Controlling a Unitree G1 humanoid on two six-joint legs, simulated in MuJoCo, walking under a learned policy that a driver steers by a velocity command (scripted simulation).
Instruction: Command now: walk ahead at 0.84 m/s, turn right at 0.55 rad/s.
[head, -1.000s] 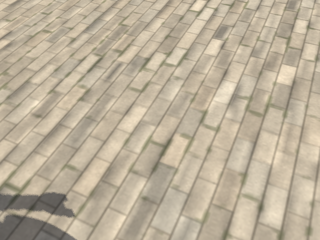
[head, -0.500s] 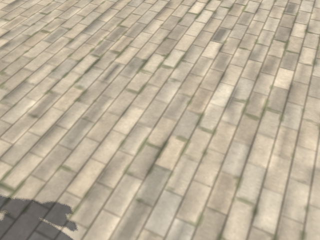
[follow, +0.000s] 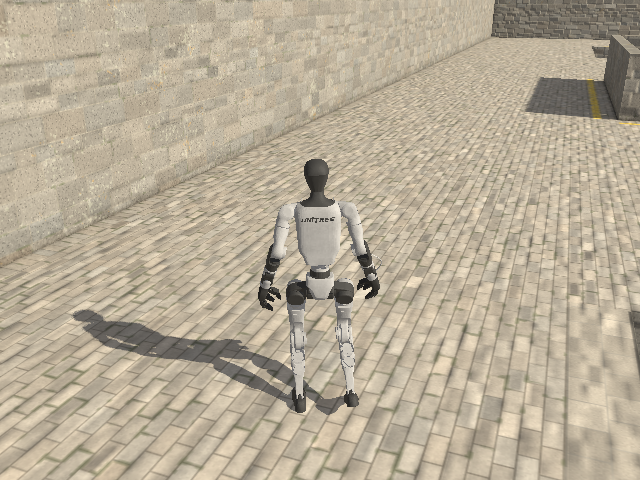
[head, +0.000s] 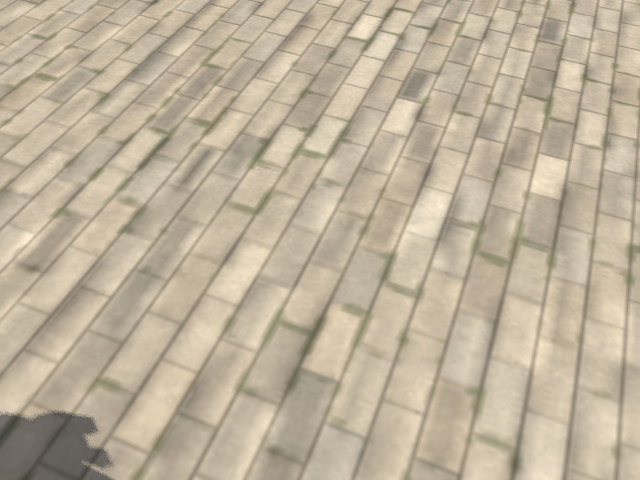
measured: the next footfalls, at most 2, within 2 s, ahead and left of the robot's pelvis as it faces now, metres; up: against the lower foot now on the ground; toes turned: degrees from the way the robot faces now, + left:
right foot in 0.40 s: +0.41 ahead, -0.11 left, +0.00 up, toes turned -25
left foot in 0.84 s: +0.88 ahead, -0.23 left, +0.00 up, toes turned -44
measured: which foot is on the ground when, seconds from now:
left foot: down 0.00-0.40, up 0.42-0.82, down 0.84-1.00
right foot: up 0.00-0.38, down 0.40-0.82, up 0.84-1.00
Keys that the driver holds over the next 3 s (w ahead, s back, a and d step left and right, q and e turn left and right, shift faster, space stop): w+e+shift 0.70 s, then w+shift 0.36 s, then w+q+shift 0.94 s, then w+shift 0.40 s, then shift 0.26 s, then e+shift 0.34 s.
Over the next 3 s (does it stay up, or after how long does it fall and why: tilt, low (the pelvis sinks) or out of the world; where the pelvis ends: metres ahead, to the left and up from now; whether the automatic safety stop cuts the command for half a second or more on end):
stays up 2.20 -0.89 0.00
